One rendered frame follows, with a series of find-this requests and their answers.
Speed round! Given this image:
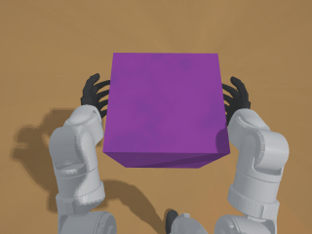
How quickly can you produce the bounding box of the left robot forearm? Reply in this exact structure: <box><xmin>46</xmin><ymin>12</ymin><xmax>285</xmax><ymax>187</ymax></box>
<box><xmin>49</xmin><ymin>104</ymin><xmax>105</xmax><ymax>234</ymax></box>

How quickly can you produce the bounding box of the left robot upper arm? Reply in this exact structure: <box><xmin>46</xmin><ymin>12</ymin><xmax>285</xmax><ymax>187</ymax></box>
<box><xmin>60</xmin><ymin>211</ymin><xmax>117</xmax><ymax>234</ymax></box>

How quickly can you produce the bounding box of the carton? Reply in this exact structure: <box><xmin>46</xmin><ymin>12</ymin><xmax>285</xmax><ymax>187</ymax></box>
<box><xmin>102</xmin><ymin>53</ymin><xmax>231</xmax><ymax>169</ymax></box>

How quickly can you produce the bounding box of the robot left hand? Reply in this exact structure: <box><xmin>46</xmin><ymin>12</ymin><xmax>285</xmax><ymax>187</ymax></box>
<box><xmin>80</xmin><ymin>73</ymin><xmax>110</xmax><ymax>119</ymax></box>

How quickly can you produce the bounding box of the right robot upper arm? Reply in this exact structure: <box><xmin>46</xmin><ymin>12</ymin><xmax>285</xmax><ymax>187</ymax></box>
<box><xmin>214</xmin><ymin>214</ymin><xmax>272</xmax><ymax>234</ymax></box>

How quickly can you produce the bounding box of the right robot forearm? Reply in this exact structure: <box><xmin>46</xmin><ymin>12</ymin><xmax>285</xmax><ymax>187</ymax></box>
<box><xmin>227</xmin><ymin>108</ymin><xmax>290</xmax><ymax>234</ymax></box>

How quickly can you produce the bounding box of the right robot shin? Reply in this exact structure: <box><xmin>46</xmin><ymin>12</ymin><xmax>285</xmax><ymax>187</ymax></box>
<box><xmin>170</xmin><ymin>213</ymin><xmax>190</xmax><ymax>234</ymax></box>

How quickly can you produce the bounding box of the right robot thigh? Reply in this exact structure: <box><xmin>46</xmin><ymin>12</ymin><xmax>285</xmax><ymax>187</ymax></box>
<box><xmin>173</xmin><ymin>217</ymin><xmax>208</xmax><ymax>234</ymax></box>

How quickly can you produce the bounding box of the robot right hand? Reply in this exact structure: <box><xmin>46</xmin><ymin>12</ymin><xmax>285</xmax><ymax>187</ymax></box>
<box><xmin>221</xmin><ymin>76</ymin><xmax>251</xmax><ymax>127</ymax></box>

